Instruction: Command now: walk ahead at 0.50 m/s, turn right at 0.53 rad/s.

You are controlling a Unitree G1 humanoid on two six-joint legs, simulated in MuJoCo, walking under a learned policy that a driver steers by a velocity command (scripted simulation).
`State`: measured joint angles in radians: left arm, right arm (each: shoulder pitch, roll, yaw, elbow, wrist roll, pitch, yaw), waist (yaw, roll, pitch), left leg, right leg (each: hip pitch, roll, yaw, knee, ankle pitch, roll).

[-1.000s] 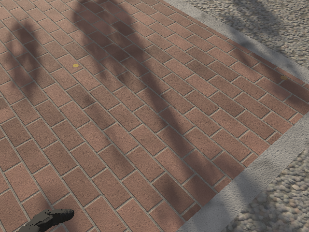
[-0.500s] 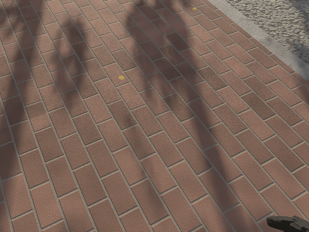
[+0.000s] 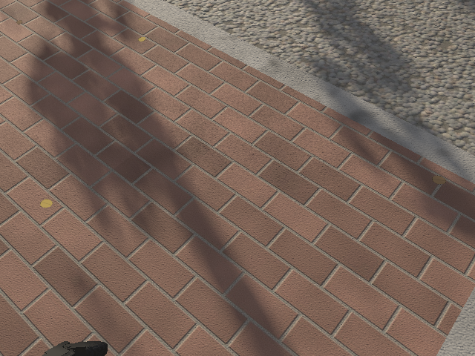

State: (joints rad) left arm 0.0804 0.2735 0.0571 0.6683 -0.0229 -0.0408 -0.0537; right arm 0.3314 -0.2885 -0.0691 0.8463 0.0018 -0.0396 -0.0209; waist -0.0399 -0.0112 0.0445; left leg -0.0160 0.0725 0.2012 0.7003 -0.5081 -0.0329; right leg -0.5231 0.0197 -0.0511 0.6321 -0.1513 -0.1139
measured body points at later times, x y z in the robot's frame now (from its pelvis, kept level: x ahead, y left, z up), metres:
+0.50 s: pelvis +0.30 +0.01 +0.01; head +0.32 +0.01 +0.46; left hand +0.38 +0.29 -0.11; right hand +0.47 -0.27 -0.07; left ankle +0.43 +0.09 -0.72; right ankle +0.11 -0.08 -0.70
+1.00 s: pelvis +0.56 -0.07 +0.01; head +0.59 -0.08 +0.46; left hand +0.84 +0.11 -0.05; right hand +0.48 -0.34 -0.12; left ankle +0.43 +0.09 -0.71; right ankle +0.65 -0.20 -0.72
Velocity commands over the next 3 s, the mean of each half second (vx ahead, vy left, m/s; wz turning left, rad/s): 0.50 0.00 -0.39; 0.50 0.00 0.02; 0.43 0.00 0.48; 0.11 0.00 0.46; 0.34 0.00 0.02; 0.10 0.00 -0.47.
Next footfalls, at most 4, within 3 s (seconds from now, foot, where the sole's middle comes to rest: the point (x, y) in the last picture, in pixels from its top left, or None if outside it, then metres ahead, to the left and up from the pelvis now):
0.46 left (213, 348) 0.46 0.09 -0.75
0.98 right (312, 266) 0.69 -0.21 -0.75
1.48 left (226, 196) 0.96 0.04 -0.75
1.96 right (289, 180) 1.01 -0.18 -0.75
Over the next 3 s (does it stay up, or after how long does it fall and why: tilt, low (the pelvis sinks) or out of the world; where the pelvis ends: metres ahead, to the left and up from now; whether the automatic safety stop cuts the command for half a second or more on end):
stays up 1.16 0.04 0.02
